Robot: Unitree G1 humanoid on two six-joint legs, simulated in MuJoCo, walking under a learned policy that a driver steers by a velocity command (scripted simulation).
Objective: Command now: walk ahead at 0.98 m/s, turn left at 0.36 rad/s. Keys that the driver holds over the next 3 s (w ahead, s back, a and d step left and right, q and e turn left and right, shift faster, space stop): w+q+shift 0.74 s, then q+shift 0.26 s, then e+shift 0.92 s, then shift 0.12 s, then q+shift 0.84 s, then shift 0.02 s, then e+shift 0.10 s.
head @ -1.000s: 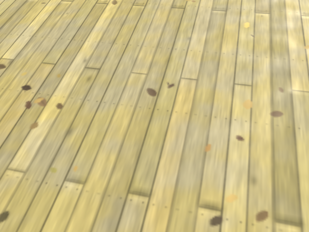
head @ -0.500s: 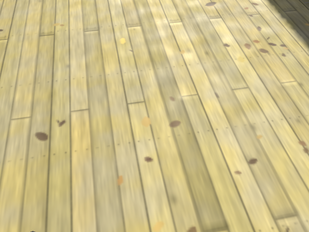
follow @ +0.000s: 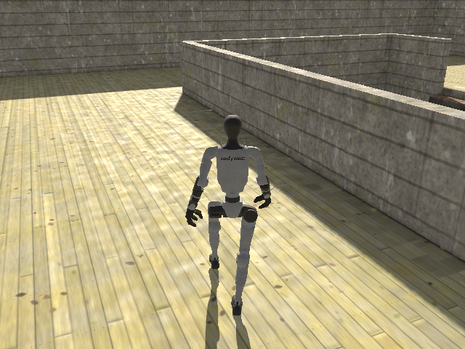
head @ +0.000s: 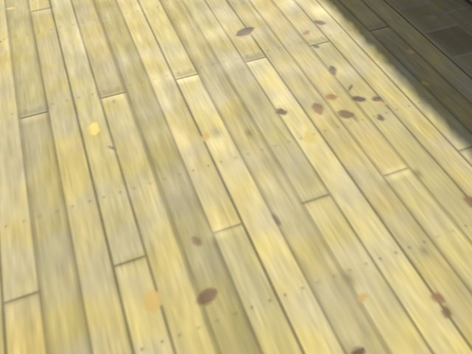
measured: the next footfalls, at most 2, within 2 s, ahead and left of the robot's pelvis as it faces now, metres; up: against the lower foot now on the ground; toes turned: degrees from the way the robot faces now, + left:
left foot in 0.10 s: +0.33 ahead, +0.06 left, +0.00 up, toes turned +6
right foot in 0.52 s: +0.78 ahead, -0.04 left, +0.00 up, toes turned +28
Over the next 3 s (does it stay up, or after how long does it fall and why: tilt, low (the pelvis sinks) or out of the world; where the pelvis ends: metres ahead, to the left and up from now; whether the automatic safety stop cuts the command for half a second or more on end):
stays up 1.05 0.35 0.02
